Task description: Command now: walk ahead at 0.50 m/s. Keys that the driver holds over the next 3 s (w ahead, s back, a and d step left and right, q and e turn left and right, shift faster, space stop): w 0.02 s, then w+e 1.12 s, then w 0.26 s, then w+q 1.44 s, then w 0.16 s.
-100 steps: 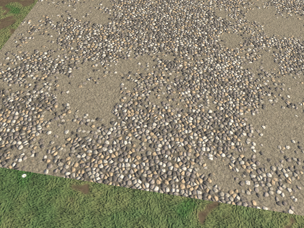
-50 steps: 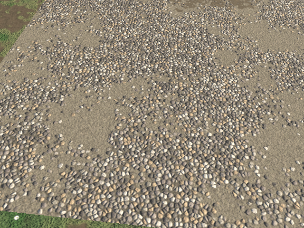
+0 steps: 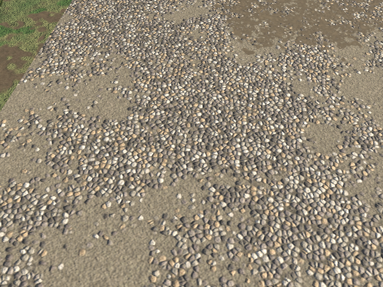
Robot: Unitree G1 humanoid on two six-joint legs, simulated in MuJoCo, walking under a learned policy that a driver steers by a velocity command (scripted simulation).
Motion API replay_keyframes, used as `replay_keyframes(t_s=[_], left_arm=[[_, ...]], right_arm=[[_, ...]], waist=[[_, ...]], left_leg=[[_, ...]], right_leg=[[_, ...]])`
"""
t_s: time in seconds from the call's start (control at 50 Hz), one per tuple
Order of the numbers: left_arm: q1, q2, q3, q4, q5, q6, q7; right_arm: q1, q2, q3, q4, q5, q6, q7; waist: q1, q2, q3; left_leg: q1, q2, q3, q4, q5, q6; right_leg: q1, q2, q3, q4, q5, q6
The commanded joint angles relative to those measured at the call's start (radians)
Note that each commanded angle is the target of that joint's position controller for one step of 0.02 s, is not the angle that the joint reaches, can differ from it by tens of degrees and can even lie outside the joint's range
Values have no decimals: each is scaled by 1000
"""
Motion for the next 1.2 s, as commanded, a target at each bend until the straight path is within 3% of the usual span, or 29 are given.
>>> replay_keyframes(t_s=[0.02,0.12,0.24,0.3,0.32,0.34,0.36,0.38,0.4,0.42,0.44,0.46,0.48,0.5,0.56,0.68,0.8,0.84,0.88,0.9,0.92,0.94,0.96,0.98,1.0,1.04,1.06,1.12,1.2], left_arm=[[38,24,5,-36,8,20,-12],[-147,18,-7,-99,-13,20,-18],[-276,17,-15,-159,-8,11,-22],[-210,37,-1,-153,-3,6,-17],[-127,53,10,-130,-2,4,-14],[5,73,24,-89,2,-3,-11],[159,138,51,-50,19,-6,-4],[207,251,83,-63,22,-1,8],[190,247,81,-59,-14,16,2],[112,225,75,-65,-23,20,6],[66,166,62,-71,-24,17,7],[28,135,53,-77,-24,13,10],[11,109,44,-76,-32,6,16],[15,108,41,-78,-34,-2,17],[70,153,50,-73,-37,-18,17],[200,162,51,-76,-34,-7,16],[267,178,53,-88,-18,-1,30],[233,196,58,-104,-15,-2,38],[167,220,63,-127,-15,-8,32],[146,218,62,-133,-25,-16,21],[158,141,41,-170,-37,-26,12],[287,79,31,-193,-64,-18,15],[276,160,37,-162,-23,0,25],[202,163,40,-161,-13,6,16],[156,144,36,-170,-12,10,8],[135,129,35,-179,4,31,-12],[131,122,34,-186,3,41,-19],[49,108,27,-226,3,56,-37],[-84,83,11,-276,3,50,-49]], right_arm=[[60,-95,-11,-19,4,-23,-4],[129,-87,-3,-7,-3,-24,-8],[202,-90,-1,20,-10,-22,-28],[173,-126,-9,16,-13,-13,-40],[163,-140,-14,12,-15,-6,-42],[151,-153,-17,3,-12,3,-41],[128,-151,-16,-26,-6,4,-37],[164,-64,-1,-91,18,-3,-15],[78,-128,-17,-119,5,-14,-9],[-2,-120,-15,-154,5,-25,-3],[-21,-116,-12,-158,5,-34,-2],[-21,-108,-14,-155,-4,-27,-5],[-7,-99,-12,-160,-22,-7,-5],[3,-88,-11,-162,-32,14,-1],[-51,-79,-9,-197,-36,47,8],[-292,-97,-5,-296,-27,55,14],[-443,-106,12,-377,-14,37,23],[-399,-127,10,-382,-10,27,20],[-217,-170,-7,-332,-6,14,5],[-76,-201,-20,-300,-12,1,-8],[85,-276,-37,-297,-36,-4,-28],[49,-347,-52,-306,-49,10,-26],[-12,-259,-43,-317,-29,24,-19],[-75,-168,-21,-328,-20,26,-16],[-100,-131,-10,-322,-22,23,-13],[-78,-125,-5,-296,-18,12,-15],[-58,-130,-7,-284,-11,1,-11],[-20,-143,-14,-264,0,-19,-3],[38,-141,-14,-229,-7,-20,2]], waist=[[30,77,7],[-15,83,48],[-47,86,72],[-1,111,18],[33,119,-32],[87,113,-103],[157,69,-187],[119,-159,-291],[117,-89,-329],[84,-37,-175],[55,37,-95],[15,68,-44],[-17,54,-36],[-29,37,-45],[-28,14,-41],[60,-25,-13],[104,-45,-2],[68,-59,-8],[-17,-54,-80],[-91,-2,-160],[-139,103,-319],[-43,348,-390],[-16,195,-282],[-13,83,-148],[-6,45,-80],[10,122,-45],[14,138,-50],[14,128,-45],[-8,112,-11]], left_leg=[[26,270,-227,-213,210,111],[82,249,-107,-243,265,70],[253,302,-7,-187,439,51],[317,318,47,-4,842,33],[323,318,63,130,949,28],[276,306,85,319,921,13],[81,284,95,582,691,-13],[-333,103,105,996,-61,-68],[-486,30,-108,1126,-322,-68],[-575,103,-146,1096,-231,-60],[-542,140,-140,1009,-159,-62],[-488,165,-140,930,-140,-72],[-425,180,-143,872,-136,-90],[-388,183,-140,836,-137,-104],[-410,182,-111,734,-85,-142],[-541,161,-110,489,114,-165],[-530,102,-112,304,115,-138],[-413,85,-125,224,83,-115],[-124,33,-106,159,21,-80],[86,73,-133,103,56,-51],[325,312,-364,89,-139,-5],[481,538,-823,-31,-159,105],[363,512,-846,-43,-274,108],[219,460,-671,-63,-253,87],[125,407,-525,-91,-140,66],[42,340,-348,-127,22,35],[34,335,-304,-133,102,36],[58,343,-204,-168,204,52],[74,313,-94,-194,261,57]], right_leg=[[-102,-43,-11,-52,85,28],[-159,-25,-25,-285,246,31],[-145,15,-96,-475,236,-27],[-20,88,-156,-515,104,-84],[67,127,-173,-530,62,-108],[225,156,-173,-593,85,-136],[469,66,-25,-629,59,-190],[770,-241,488,-684,57,-346],[796,-288,733,-813,95,-379],[683,-259,559,-825,111,-344],[555,-222,461,-851,193,-299],[448,-171,381,-868,279,-259],[373,-124,318,-880,341,-234],[342,-101,285,-885,378,-227],[310,-59,246,-904,425,-222],[423,-40,289,-900,419,-165],[548,-61,348,-813,546,-163],[531,-68,369,-772,590,-134],[450,-30,355,-624,752,-87],[378,31,310,-435,715,-63],[244,91,239,-159,404,-45],[-48,238,131,79,-301,-21],[-128,132,125,172,-232,-29],[-124,94,110,155,-131,-23],[-106,64,98,115,-78,-13],[-69,30,78,73,-51,2],[-64,28,69,69,-41,5],[-145,8,57,47,25,15],[-201,10,46,-122,147,31]])
Next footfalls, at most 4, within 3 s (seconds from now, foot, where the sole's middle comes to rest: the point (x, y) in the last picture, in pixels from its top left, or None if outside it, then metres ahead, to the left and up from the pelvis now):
0.36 right None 0.34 -0.12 -0.78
0.90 left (213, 230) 0.70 -0.07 -0.78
1.42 right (297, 215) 0.76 -0.40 -0.78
1.98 left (288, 149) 1.10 -0.42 -0.78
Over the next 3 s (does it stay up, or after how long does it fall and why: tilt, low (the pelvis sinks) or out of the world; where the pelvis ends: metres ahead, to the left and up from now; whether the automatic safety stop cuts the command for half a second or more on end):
stays up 1.45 -0.53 -0.02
